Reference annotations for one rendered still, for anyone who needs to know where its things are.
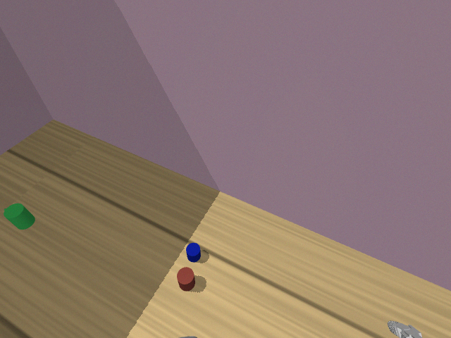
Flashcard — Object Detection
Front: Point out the right robot hand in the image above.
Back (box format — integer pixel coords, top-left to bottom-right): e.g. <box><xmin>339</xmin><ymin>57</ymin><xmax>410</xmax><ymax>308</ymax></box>
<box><xmin>388</xmin><ymin>321</ymin><xmax>422</xmax><ymax>338</ymax></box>

